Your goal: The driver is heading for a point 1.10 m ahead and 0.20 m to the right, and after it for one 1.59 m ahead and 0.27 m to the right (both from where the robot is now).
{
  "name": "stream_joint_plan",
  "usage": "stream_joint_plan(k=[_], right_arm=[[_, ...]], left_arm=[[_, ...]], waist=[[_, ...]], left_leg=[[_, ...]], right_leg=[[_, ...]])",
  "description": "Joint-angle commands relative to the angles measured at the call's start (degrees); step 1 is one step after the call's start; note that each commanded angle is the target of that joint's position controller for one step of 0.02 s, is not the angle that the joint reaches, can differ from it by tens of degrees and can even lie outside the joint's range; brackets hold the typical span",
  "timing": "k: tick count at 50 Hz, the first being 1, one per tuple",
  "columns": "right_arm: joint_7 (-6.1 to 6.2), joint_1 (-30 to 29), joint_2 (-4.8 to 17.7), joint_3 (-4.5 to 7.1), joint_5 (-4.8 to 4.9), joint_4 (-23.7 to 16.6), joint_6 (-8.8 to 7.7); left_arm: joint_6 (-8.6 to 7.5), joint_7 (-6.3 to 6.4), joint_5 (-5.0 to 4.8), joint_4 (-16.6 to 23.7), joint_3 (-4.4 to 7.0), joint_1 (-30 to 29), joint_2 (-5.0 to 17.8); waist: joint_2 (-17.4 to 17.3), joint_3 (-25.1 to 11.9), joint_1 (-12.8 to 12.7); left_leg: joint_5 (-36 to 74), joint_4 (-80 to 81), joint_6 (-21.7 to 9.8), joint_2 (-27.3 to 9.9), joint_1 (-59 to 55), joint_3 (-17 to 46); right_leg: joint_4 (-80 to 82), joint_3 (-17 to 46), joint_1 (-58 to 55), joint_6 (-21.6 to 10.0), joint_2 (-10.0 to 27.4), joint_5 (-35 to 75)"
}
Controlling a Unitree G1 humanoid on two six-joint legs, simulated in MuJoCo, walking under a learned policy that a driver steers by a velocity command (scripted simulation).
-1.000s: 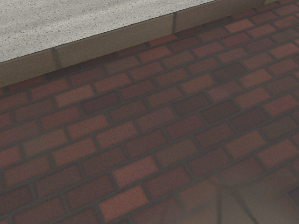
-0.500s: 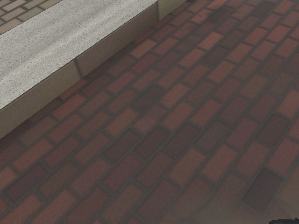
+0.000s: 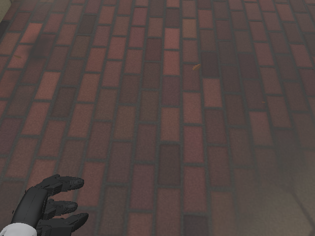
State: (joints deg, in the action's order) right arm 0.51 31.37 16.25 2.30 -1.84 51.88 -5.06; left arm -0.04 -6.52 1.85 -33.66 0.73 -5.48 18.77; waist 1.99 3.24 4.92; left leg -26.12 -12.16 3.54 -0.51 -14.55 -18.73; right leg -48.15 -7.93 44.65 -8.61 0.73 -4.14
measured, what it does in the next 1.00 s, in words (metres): walks ahead, turning right: right foot, then left foot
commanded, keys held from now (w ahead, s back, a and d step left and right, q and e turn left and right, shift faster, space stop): w+e+shift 0.38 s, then w+shift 0.42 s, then w+q+shift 0.20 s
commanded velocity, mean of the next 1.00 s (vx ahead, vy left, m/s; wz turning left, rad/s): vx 0.99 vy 0.00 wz -0.53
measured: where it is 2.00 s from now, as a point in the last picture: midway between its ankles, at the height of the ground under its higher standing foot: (214, 26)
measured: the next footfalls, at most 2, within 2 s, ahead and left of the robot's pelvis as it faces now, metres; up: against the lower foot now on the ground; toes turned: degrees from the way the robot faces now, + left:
right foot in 0.08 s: +0.25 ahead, -0.03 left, +0.00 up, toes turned -8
left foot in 0.46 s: +0.70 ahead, +0.04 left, +0.00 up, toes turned -28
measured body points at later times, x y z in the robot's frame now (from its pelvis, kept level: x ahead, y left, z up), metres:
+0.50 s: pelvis +0.50 -0.02 +0.00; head +0.53 -0.03 +0.45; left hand +0.62 +0.27 -0.12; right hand +0.61 -0.34 -0.05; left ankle +0.66 +0.06 -0.71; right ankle +0.24 -0.02 -0.66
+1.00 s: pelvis +0.91 -0.25 +0.01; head +0.93 -0.27 +0.46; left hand +1.18 -0.13 -0.09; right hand +0.75 -0.46 -0.12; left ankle +0.82 -0.04 -0.59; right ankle +0.91 -0.33 -0.71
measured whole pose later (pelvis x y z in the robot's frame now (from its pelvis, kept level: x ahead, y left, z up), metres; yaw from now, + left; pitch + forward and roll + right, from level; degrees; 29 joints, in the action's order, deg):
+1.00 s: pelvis +0.91 -0.25 +0.01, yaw -30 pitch +2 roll +0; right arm -0.6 25.3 14.6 0.9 0.3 51.2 -3.5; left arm -4.5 -0.6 3.2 -44.1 0.3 6.9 15.1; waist -0.8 2.1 3.8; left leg -16.3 -71.9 -5.0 -2.7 16.5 1.5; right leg -33.8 -5.7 22.1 -4.7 -2.5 -12.7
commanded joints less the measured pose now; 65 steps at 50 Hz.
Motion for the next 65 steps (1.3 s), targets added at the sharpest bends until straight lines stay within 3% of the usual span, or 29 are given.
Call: stream_joint_plan(k=[1,3,4,5,6,8,11,14,17,20,21,23,24,25,27,28,31,34,39,42,44,45,46,47,49,54,58,62,65], right_arm=[[1.24,-5.9,13.7,2.55,0.25,-5.5,0.15],[0.81,-11.9,14.2,2.72,-0.27,-7.8,1.73],[-0.42,-13.3,10.3,2.27,-0.56,-8.3,1.81],[-0.47,-9.1,7.5,1.11,0.35,-15.8,0.59],[-0.37,-14.5,9.9,0.84,0.33,-17.5,-0.87],[-0.28,-17.0,8.9,0.12,-0.3,-17.5,-1.46],[-0.4,-14.7,7.7,-0.43,-2.93,-16.1,1.98],[-1.34,-25.6,4.9,-1.69,-1.95,-21.0,2.52],[-1.99,-30.7,3.7,-2.4,0.01,-22.6,2.0],[-1.48,-28.9,6.8,-1.39,0.18,-22.0,1.7],[-0.95,-24.3,8.8,-0.49,-0.06,-20.4,1.52],[0.9,-3.1,13.2,2.05,-0.34,-15.0,1.07],[1.86,7.0,17.5,3.44,-2.02,-12.8,0.68],[0.76,-0.3,20.0,3.82,-2.19,-12.9,0.66],[-0.43,-11.8,9.2,2.54,-0.72,-14.4,1.06],[-0.71,-12.0,7.6,2.16,-1.06,-13.1,0.97],[-1.14,-7.8,4.7,0.93,-0.33,-7.6,-0.68],[-1.58,-5.4,4.9,0.67,0.85,-5.2,-1.71],[-1.7,-3.2,8.4,0.85,1.67,-2.5,-2.4],[-1.03,-1.2,12.5,1.27,1.64,-0.5,-1.65],[-0.08,-4.2,13.7,1.34,1.34,-0.9,-0.28],[-0.48,-2.6,7.2,0.02,0.65,-2.7,-0.21],[-0.8,3.9,1.2,-1.09,3.12,-5.0,-0.27],[-0.4,-2.4,8.0,0.33,3.04,-6.0,0.11],[-1.16,-8.0,5.8,0.02,2.49,-6.1,0.54],[-3.34,-13.2,1.9,0.02,0.35,-7.4,4.77],[-4.44,-23.3,0.5,-1.07,1.18,-11.9,4.35],[-5.6,-26.5,2.6,-1.21,0.85,-12.8,3.78],[-4.63,-4.8,8.8,1.29,0.66,-6.9,4.15]], left_arm=[[-0.54,0.99,-0.25,-1.0,1.08,10.3,4.0],[-0.85,3.35,-0.63,-8.6,4.41,34.1,9.3],[0.03,5.1,-2.62,-9.2,6.66,31.4,12.5],[1.13,4.87,0.34,-5.9,7.44,25.4,19.4],[1.39,5.52,0.21,-5.1,7.52,29.1,17.3],[-0.37,6.35,-0.36,-8.1,6.34,26.2,12.0],[-3.28,7.0,-0.8,-8.1,4.51,22.1,8.6],[-4.8,6.35,-0.84,-8.4,4.81,22.2,9.2],[-5.15,5.54,-1.43,-9.3,5.63,24.2,10.2],[-4.83,5.71,-1.87,-10.6,6.11,26.9,11.6],[-4.79,5.89,-1.62,-11.3,6.23,27.6,12.6],[-5.35,5.66,-0.49,-11.5,5.88,23.8,12.7],[-6.18,6.05,-0.48,-9.6,3.75,22.7,4.1],[-6.38,5.71,-2.27,-7.3,2.14,30.1,0.8],[-4.73,5.56,0.29,-9.3,2.3,22.9,5.4],[-4.37,4.86,0.85,-8.6,2.18,19.3,5.0],[-3.18,3.18,1.07,-6.2,0.89,16.2,1.3],[-3.16,2.65,1.23,-2.6,-0.05,7.4,1.3],[-3.89,0.99,0.43,0.8,-2.1,-1.4,-0.2],[-3.91,2.95,1.44,-1.3,-0.99,4.9,2.7],[-3.94,5.07,1.51,-8.0,1.6,26.4,7.6],[-4.06,6.42,2.59,-9.8,3.26,33.4,12.5],[-4.11,6.83,3.13,-8.1,3.85,30.7,14.4],[-3.77,6.7,1.49,-8.3,4.04,27.3,11.6],[-5.14,6.5,0.93,-10.3,2.78,22.4,4.8],[-8.04,6.25,-1.29,-14.0,1.89,22.8,0.4],[-8.94,5.96,-0.8,-15.0,1.51,22.4,-0.1],[-8.82,7.65,-1.29,-15.5,2.16,26.5,5.3],[-5.75,9.48,-0.07,-12.7,3.72,21.6,10.6]], waist=[[-8.4,-3.5,-12.4],[-7.8,-13.3,-22.5],[4.4,-10.7,-18.5],[11.1,-17.4,-10.1],[-0.6,-20.7,-13.7],[-7.9,-4.1,-7.4],[-7.9,0.3,-1.4],[-4.7,4.0,-3.2],[-2.0,2.1,-6.5],[-0.6,-1.7,-6.9],[-0.7,-5.2,-5.1],[-1.6,-14.8,7.4],[-13.7,-20.4,9.6],[-27.9,-22.8,0.4],[-6.9,-7.3,-1.3],[-3.1,-4.1,-1.7],[-6.3,-0.3,-4.0],[-4.7,3.3,-3.8],[-4.3,4.9,-4.2],[-8.2,-2.3,-8.8],[-9.2,-12.8,-19.7],[-0.2,-19.6,-18.3],[10.6,-28.2,-11.1],[3.7,-23.4,-12.8],[-1.3,-6.3,-8.7],[0.5,2.0,-3.5],[0.6,4.4,-3.1],[-0.1,1.9,-2.8],[4.6,-10.0,9.4]], left_leg=[[91.9,-15.4,-3.3,-14.0,12.1,1.9],[79.4,-47.3,-5.0,-14.5,25.3,4.4],[16.1,-69.1,-3.7,-2.7,41.4,5.1],[-2.2,-86.5,-0.8,1.8,61.9,12.8],[2.3,-84.9,-1.3,0.0,65.6,22.5],[4.4,-70.5,-1.8,-5.2,61.8,23.4],[0.0,-59.7,0.7,-8.0,51.6,23.3],[10.5,-42.9,1.9,-8.0,45.8,20.1],[28.6,-28.6,0.3,-4.5,35.8,18.7],[27.6,-21.4,-1.8,-1.3,30.5,18.4],[23.3,-21.2,-2.8,0.6,26.0,17.7],[14.6,-22.2,-4.8,-1.7,4.1,18.2],[-7.6,-18.1,-7.3,-15.1,-6.9,36.1],[-14.3,-2.0,-12.0,-24.8,-7.2,70.5],[-16.0,-2.2,-13.6,-20.7,8.1,57.0],[-7.8,-2.3,-12.9,-17.8,13.5,49.7],[3.4,0.4,-11.6,-13.8,19.4,38.0],[19.7,4.6,-11.0,-11.2,21.4,26.9],[40.0,13.9,-11.1,-10.8,25.1,16.7],[76.8,-1.5,-10.2,-12.1,15.5,15.2],[72.1,-30.6,-9.0,-10.7,23.1,15.9],[34.8,-51.9,-9.7,-5.5,35.1,16.4],[0.1,-70.7,-9.1,0.6,50.8,21.3],[6.1,-72.5,-10.0,-1.2,56.4,23.0],[12.1,-65.2,-9.5,-5.5,55.9,22.9],[15.0,-58.9,-7.3,-9.5,56.4,21.8],[29.0,-45.0,-8.3,-6.7,54.1,14.8],[35.1,-29.9,-11.6,1.4,43.2,6.0],[24.5,-30.6,-15.2,6.6,20.0,7.8]], right_leg=[[3.5,-4.2,-25.4,-3.1,-7.3,-3.2],[9.4,3.1,-53.9,-6.8,-7.8,-6.7],[12.9,12.7,-62.3,-7.6,-3.0,-11.4],[19.4,44.6,-74.6,-19.0,11.5,-9.2],[28.6,53.3,-73.2,-20.2,13.4,-18.2],[34.6,47.0,-52.0,-15.6,10.5,-13.8],[34.7,35.9,-33.3,-13.6,3.6,-4.0],[38.4,31.9,-21.2,-11.7,-0.9,-3.4],[37.8,30.1,-21.2,-7.7,-2.5,6.8],[31.0,31.1,-32.1,-4.6,-0.6,21.9],[24.5,30.5,-36.1,-3.3,-0.2,31.8],[-2.8,26.4,-29.5,-0.4,-2.5,32.9],[-25.8,22.1,-17.2,0.7,-8.2,-1.4],[-33.5,19.8,-5.3,1.8,-11.9,-21.8],[-31.5,16.6,-1.9,1.8,-2.8,-11.4],[-28.7,16.1,-3.1,2.0,-1.5,-10.8],[-23.1,17.9,-2.6,2.6,-0.6,-12.0],[-13.7,14.9,0.6,3.5,-1.3,-6.6],[9.9,3.2,-16.5,1.8,-1.0,7.1],[12.1,1.9,-27.7,-0.2,-5.4,-0.2],[16.0,7.2,-51.5,-1.2,-3.4,-5.3],[16.4,22.1,-64.1,-1.2,10.5,-23.6],[25.1,51.3,-72.9,-4.5,25.3,-34.8],[31.1,51.0,-66.4,-5.1,23.0,-35.2],[34.3,33.2,-48.5,-3.4,17.8,-18.7],[41.4,11.5,-37.3,1.3,12.2,-0.4],[42.8,-3.7,-34.6,4.8,6.2,17.6],[36.5,-8.2,-43.4,8.2,7.8,51.9],[6.8,-5.9,-43.4,8.6,11.5,70.6]])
